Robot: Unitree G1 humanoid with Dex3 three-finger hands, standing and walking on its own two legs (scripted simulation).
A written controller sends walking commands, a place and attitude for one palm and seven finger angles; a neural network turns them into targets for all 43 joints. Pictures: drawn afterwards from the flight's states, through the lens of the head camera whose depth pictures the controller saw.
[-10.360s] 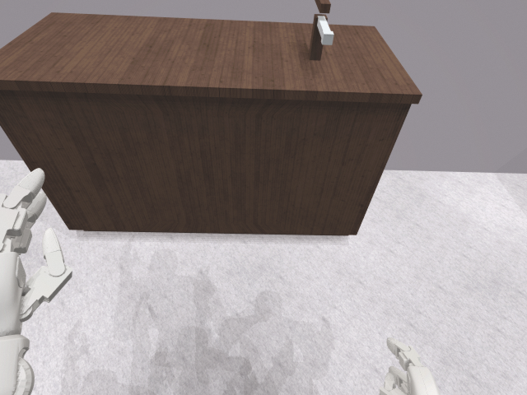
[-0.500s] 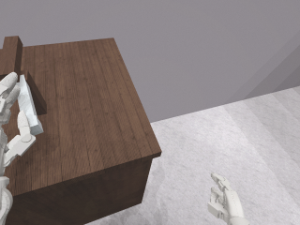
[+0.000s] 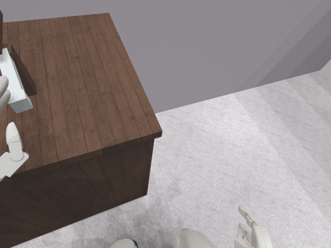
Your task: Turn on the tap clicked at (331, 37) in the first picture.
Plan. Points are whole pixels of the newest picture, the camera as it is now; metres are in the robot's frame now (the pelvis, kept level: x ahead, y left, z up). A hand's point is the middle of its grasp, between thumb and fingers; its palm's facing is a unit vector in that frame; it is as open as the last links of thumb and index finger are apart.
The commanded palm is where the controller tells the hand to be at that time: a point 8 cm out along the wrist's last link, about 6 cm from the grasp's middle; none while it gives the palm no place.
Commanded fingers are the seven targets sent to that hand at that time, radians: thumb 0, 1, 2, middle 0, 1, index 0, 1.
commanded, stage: come to a stop and stand still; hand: left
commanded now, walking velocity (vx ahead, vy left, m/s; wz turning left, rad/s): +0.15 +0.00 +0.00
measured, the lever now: (19, 101) +0.33 +0.31 +0.15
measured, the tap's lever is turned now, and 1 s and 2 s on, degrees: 10 10 10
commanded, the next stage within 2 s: look again from close up in 0.84 s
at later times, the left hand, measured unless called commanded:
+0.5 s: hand (30, 183) +0.19 +0.22 +0.16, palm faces +0.37 -0.85 -0.39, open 7.4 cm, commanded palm +0.12 +0.26 +0.18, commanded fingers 0.00 0.90 0.90 -0.20 -0.30 -0.20 -0.30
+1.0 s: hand (18, 177) +0.20 +0.24 +0.16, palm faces +0.39 -0.87 -0.31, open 7.4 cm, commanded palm +0.13 +0.27 +0.18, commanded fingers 0.00 0.90 0.90 -0.20 -0.30 -0.20 -0.30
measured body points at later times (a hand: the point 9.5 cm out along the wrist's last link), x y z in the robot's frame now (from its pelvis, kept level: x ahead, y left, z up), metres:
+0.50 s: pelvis -0.04 -0.02 -0.01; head -0.02 +0.00 +0.44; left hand +0.16 +0.27 +0.18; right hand +0.12 -0.26 -0.08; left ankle -0.02 +0.07 -0.74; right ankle -0.03 -0.14 -0.74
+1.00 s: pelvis -0.04 -0.01 +0.00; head -0.02 +0.03 +0.45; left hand +0.17 +0.29 +0.18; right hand +0.14 -0.23 -0.06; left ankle -0.02 +0.07 -0.74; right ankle -0.03 -0.14 -0.74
